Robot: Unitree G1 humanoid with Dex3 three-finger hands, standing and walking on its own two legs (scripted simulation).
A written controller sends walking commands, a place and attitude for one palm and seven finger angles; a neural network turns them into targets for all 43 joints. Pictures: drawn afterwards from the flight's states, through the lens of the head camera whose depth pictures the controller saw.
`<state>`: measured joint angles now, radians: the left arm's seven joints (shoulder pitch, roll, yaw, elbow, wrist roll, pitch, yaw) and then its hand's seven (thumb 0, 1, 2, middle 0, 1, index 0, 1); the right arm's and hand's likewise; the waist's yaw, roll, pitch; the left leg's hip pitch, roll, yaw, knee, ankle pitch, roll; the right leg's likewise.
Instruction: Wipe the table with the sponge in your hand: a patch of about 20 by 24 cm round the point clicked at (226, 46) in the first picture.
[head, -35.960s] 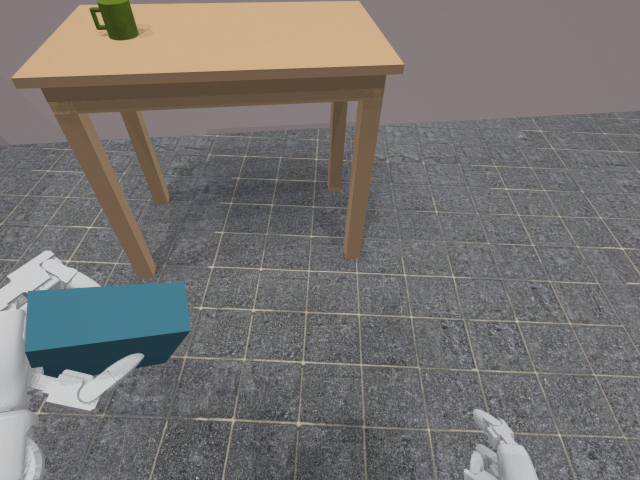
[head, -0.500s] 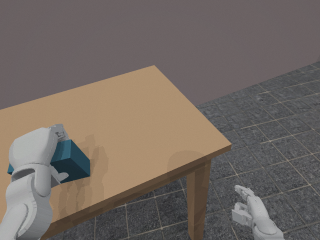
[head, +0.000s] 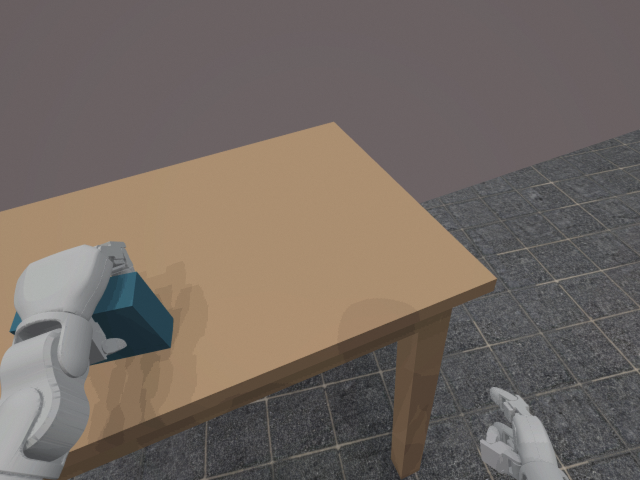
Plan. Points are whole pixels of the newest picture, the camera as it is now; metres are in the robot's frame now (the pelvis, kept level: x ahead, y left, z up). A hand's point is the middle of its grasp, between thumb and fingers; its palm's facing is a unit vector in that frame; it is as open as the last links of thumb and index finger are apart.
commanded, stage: wipe forward along the middle lane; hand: left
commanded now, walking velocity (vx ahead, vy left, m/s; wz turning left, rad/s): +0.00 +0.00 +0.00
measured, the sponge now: (110, 330) +0.24 +0.31 +0.10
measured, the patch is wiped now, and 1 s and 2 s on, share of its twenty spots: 0.95 0.95 0.95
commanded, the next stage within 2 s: slide back across to the first lane in 1.42 s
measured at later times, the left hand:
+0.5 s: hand (108, 269) +0.30 +0.32 +0.15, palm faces +0.07 -0.04 -1.00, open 9.2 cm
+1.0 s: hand (121, 247) +0.34 +0.34 +0.14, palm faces -0.05 -0.02 -1.00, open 9.2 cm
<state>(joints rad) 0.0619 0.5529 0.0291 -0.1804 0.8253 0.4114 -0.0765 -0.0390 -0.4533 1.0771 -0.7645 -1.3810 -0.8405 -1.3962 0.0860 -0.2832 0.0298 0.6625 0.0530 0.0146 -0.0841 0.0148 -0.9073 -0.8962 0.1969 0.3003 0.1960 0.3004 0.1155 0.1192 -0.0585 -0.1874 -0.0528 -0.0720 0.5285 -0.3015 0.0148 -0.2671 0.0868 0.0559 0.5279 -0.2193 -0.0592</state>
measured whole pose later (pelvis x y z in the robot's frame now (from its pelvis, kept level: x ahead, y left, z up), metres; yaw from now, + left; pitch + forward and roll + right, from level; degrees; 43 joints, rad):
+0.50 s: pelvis +0.00 +0.02 +0.01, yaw +2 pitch +0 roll +0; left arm -0.28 0.50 -0.10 0.12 0.95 0.50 -0.11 -0.04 -0.47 1.09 -0.79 -1.36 -0.87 -1.38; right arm 0.07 -0.27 0.07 0.68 0.07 0.03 -0.07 0.01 -0.91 -0.90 0.20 0.30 0.20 0.30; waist 0.11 0.09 -0.07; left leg -0.20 -0.09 -0.09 0.46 -0.25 0.04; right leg -0.27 0.04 0.04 0.47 -0.19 -0.03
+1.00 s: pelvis +0.01 -0.02 +0.00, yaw +2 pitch +3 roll +0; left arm -0.45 0.63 0.02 0.47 0.93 0.27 -0.15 -0.01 -0.49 1.11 -0.80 -1.33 -0.86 -1.39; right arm 0.16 -0.31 0.04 0.68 0.06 0.05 -0.08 0.01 -0.91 -0.90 0.20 0.30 0.20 0.30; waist 0.06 0.09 -0.07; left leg -0.28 -0.04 -0.11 0.52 -0.29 0.01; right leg -0.34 0.09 0.01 0.50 -0.21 -0.08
